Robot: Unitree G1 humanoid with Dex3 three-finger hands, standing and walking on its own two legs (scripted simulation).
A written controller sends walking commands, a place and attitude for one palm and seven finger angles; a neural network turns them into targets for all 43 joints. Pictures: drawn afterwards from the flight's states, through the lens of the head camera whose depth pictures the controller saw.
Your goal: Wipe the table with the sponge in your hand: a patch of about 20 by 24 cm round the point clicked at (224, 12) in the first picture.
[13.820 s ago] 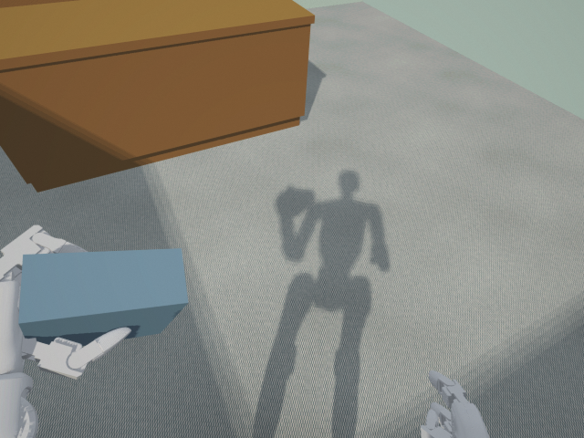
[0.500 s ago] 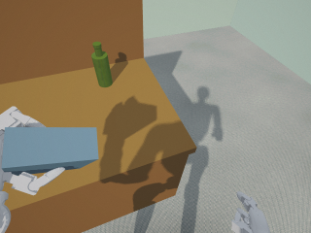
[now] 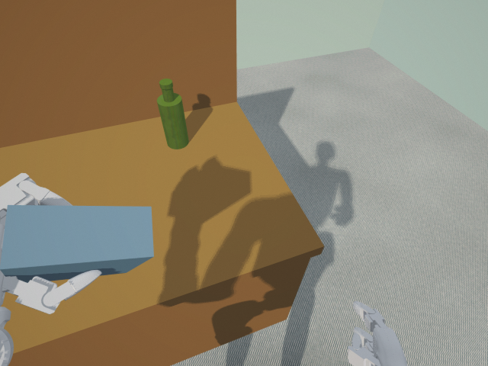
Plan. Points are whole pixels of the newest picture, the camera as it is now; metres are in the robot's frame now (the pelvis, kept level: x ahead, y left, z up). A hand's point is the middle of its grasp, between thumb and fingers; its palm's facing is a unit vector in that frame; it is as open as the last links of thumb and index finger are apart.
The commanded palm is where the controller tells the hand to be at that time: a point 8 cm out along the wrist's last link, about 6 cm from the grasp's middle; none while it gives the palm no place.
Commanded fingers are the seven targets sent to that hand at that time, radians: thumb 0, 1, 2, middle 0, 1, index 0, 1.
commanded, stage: shuffle to correct the standing spot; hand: left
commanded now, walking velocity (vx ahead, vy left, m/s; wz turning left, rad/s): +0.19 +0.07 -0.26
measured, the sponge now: (101, 245) +0.23 +0.20 +0.15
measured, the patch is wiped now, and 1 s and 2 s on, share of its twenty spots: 0.00 0.00 0.00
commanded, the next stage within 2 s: come to a stop and stand still in 0.34 s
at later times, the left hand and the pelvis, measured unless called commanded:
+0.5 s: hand (33, 218) +0.25 +0.28 +0.17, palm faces +0.38 -0.82 -0.42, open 10.1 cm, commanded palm +0.20 +0.31 +0.19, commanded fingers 0.00 0.10 1.30 -1.20 -1.60 -1.20 -1.60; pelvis +0.03 +0.03 +0.01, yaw -2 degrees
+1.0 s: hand (45, 230) +0.24 +0.26 +0.16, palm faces +0.24 -0.88 -0.42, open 10.1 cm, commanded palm +0.18 +0.31 +0.19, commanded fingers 0.00 0.10 1.30 -1.20 -1.60 -1.20 -1.60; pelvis +0.01 +0.04 +0.01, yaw -3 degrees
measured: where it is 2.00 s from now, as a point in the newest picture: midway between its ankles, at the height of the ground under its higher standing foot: outside the picture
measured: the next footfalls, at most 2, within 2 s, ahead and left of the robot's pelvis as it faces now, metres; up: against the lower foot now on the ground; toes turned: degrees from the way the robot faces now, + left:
none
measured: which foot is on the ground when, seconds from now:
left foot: down 0.00-1.00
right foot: down 0.00-1.00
